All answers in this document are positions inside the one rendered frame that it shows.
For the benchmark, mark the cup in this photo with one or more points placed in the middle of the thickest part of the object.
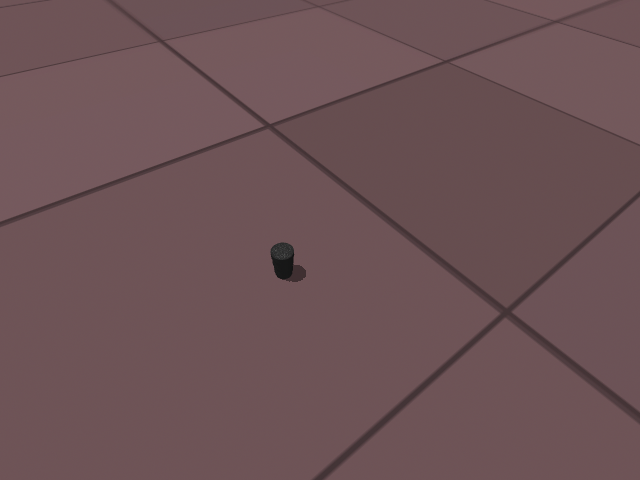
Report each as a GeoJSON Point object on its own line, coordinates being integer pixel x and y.
{"type": "Point", "coordinates": [282, 256]}

